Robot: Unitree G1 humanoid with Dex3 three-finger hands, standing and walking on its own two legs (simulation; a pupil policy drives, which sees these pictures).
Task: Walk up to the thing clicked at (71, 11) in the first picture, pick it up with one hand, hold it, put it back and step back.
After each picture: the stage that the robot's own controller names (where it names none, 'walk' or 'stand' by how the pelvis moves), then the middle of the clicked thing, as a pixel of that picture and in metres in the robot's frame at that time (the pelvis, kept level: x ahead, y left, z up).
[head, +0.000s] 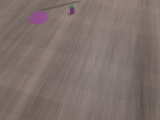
stand; (72, 9) +2.07 +0.08 -0.72
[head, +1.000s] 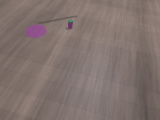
walk; (70, 24) +1.93 +0.05 -0.71
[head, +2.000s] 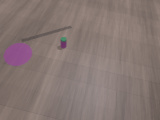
walk; (63, 42) +1.30 +0.09 -0.72
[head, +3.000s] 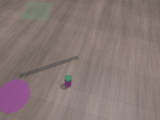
walk; (68, 81) +0.82 +0.07 -0.72
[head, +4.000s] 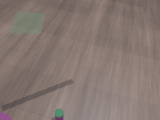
walk; (59, 115) +0.50 +0.12 -0.71
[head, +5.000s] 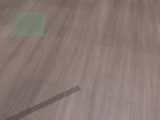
stand; out of the picture +0.35 +0.11 -0.70
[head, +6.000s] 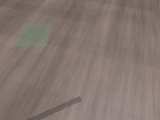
stand; out of the picture +0.33 +0.12 -0.73
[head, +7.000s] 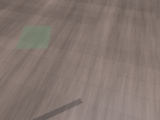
stand; out of the picture +0.32 +0.12 -0.73
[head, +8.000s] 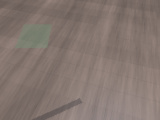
stand; out of the picture +0.31 +0.12 -0.73
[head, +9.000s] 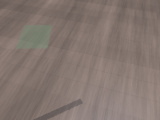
stand; out of the picture +0.31 +0.12 -0.73
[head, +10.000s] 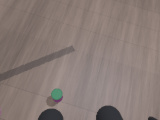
go down; (57, 95) +0.37 +0.11 -0.52
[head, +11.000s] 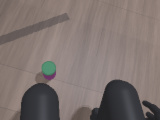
go down; (49, 71) +0.43 +0.13 -0.33
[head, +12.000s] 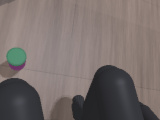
close in; (16, 59) +0.42 +0.16 -0.26
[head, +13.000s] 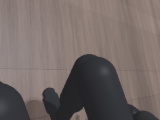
close; out of the picture +0.42 +0.19 -0.23
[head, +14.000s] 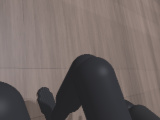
close; out of the picture +0.41 +0.19 -0.23
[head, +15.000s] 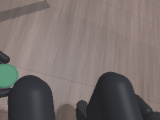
lift; (2, 79) +0.32 +0.24 -0.12
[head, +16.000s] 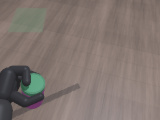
hold; (33, 92) +0.31 +0.16 +0.03
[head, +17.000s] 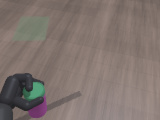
hold; (35, 100) +0.30 +0.17 -0.01
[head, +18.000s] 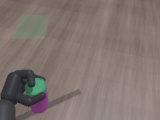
hold; (37, 96) +0.31 +0.16 -0.01
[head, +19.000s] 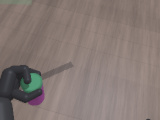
crouch; (33, 90) +0.33 +0.16 -0.07
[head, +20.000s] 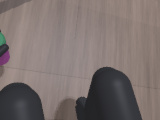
lower; out of the picture +0.45 +0.21 -0.15
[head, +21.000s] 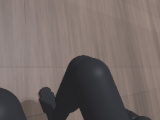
lower; out of the picture +0.43 +0.24 -0.24
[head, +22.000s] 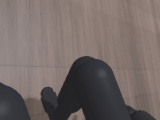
lower; out of the picture +0.42 +0.24 -0.24
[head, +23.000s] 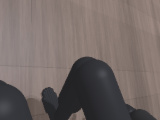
lower; out of the picture +0.42 +0.24 -0.24
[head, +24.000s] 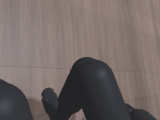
lower; out of the picture +0.41 +0.24 -0.24
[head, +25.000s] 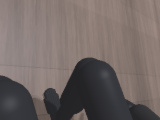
loosen; out of the picture +0.40 +0.22 -0.24
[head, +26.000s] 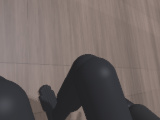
withdraw; out of the picture +0.39 +0.23 -0.23
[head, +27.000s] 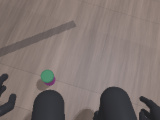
walk; (48, 78) +0.41 +0.16 -0.41
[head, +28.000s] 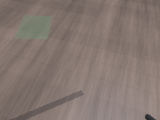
stand; out of the picture +0.33 +0.13 -0.66
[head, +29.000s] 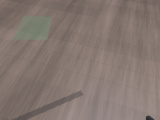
stand; out of the picture +0.33 +0.14 -0.67
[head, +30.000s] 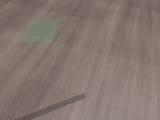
stand; out of the picture +0.34 +0.13 -0.70
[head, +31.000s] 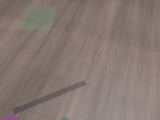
walk; out of the picture +0.36 +0.13 -0.72
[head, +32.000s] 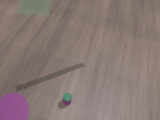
walk; (67, 99) +0.53 +0.05 -0.71
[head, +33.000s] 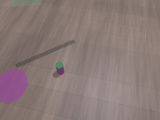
walk; (60, 68) +0.82 +0.21 -0.69
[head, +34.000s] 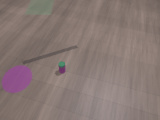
stand; (62, 67) +1.00 +0.17 -0.71
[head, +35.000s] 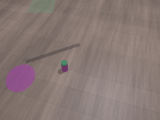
stand; (64, 66) +1.00 +0.16 -0.73
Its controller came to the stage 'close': yes
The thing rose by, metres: 0.71
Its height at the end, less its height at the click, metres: +0.00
